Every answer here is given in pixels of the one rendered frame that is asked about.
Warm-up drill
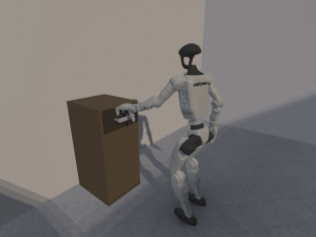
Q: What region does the robot right shin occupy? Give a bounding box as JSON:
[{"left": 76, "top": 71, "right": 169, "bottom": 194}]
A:
[{"left": 185, "top": 159, "right": 201, "bottom": 199}]

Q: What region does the right robot foot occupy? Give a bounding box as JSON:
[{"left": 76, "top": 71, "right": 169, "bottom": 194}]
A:
[{"left": 188, "top": 193, "right": 206, "bottom": 206}]

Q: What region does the robot left forearm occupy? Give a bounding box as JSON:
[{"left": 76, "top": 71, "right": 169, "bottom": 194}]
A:
[{"left": 128, "top": 96, "right": 157, "bottom": 113}]

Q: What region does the robot right upper arm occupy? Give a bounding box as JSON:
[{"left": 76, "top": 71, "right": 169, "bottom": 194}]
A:
[{"left": 204, "top": 73, "right": 223, "bottom": 109}]

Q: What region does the robot left upper arm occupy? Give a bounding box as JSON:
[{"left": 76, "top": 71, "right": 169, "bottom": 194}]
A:
[{"left": 153, "top": 75, "right": 188, "bottom": 108}]

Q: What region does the drawer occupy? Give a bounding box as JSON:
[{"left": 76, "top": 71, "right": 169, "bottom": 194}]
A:
[{"left": 102, "top": 103, "right": 136, "bottom": 134}]

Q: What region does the left robot hand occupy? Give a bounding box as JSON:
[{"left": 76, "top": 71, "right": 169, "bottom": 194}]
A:
[{"left": 116, "top": 103, "right": 135, "bottom": 122}]

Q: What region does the robot right forearm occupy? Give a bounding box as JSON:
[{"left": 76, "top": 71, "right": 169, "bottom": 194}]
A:
[{"left": 209, "top": 105, "right": 223, "bottom": 127}]

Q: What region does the right robot hand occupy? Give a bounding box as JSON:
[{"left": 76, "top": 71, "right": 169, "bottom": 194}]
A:
[{"left": 208, "top": 125, "right": 218, "bottom": 143}]

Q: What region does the cabinet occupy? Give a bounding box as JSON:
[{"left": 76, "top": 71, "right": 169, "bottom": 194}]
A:
[{"left": 66, "top": 94, "right": 140, "bottom": 206}]

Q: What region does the handle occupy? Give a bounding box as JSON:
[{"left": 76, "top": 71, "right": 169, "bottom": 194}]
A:
[{"left": 115, "top": 115, "right": 131, "bottom": 123}]

